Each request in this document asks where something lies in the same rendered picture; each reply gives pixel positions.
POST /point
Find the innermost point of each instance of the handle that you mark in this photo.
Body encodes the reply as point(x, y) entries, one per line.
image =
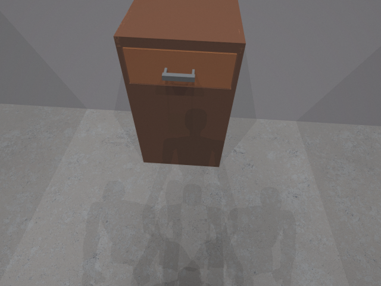
point(180, 77)

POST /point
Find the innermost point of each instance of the cabinet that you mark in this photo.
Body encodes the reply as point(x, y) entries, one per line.
point(175, 124)

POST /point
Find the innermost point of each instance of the drawer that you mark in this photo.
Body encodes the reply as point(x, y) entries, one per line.
point(212, 69)

